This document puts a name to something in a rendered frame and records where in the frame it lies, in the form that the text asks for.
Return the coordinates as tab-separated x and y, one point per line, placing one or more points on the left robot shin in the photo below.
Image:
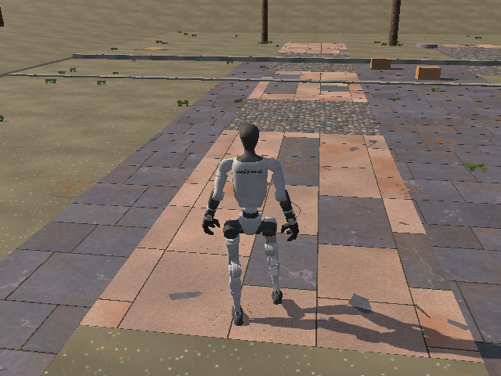
235	288

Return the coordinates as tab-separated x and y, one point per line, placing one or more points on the right robot upper arm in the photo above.
278	179

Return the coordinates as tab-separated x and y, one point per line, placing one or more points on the right robot forearm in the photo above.
288	210

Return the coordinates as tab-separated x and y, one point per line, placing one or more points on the left robot forearm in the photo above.
211	208

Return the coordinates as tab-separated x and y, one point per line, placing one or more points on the left robot upper arm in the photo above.
220	179

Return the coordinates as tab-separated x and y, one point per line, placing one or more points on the robot right thigh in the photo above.
269	229

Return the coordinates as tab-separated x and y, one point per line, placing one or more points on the left robot hand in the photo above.
207	224

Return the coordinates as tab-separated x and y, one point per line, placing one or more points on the right robot hand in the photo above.
293	229

